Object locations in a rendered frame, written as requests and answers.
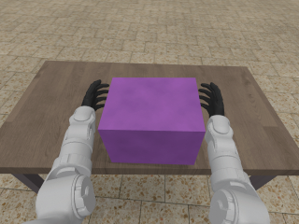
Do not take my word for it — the right robot hand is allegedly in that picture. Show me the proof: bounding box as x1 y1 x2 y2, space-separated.
199 82 225 117

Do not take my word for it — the robot right forearm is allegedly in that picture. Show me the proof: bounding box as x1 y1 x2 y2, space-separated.
205 115 270 224

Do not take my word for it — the table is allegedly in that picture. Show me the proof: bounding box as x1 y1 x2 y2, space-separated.
0 61 299 194

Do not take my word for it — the robot right upper arm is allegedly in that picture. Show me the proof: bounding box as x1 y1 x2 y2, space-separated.
208 188 270 224

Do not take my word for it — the robot left forearm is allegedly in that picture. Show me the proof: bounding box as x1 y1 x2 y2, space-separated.
36 105 96 215

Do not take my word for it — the carton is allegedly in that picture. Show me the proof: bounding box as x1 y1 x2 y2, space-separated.
97 77 206 165

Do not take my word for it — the left robot hand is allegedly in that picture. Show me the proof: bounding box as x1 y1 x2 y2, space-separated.
81 79 109 111

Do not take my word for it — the robot left upper arm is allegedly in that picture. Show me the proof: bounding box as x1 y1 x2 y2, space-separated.
22 174 96 224

